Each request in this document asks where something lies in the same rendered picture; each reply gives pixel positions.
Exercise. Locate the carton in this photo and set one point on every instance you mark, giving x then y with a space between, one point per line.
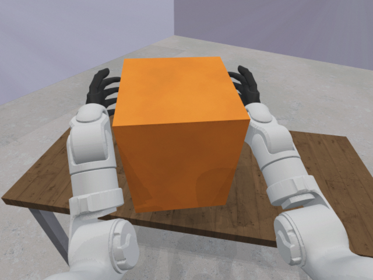
180 125

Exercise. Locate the robot left upper arm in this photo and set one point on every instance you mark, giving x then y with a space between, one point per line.
101 251

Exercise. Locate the robot right upper arm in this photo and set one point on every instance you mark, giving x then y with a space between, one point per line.
312 238

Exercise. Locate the robot left forearm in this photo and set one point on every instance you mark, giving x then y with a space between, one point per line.
92 166

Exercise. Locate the left robot hand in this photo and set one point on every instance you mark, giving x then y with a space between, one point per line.
97 94

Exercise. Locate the table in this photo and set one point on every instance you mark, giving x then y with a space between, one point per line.
247 216

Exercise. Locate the right robot hand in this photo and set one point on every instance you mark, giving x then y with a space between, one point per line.
248 87

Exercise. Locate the robot right forearm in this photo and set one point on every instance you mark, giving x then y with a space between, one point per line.
288 182

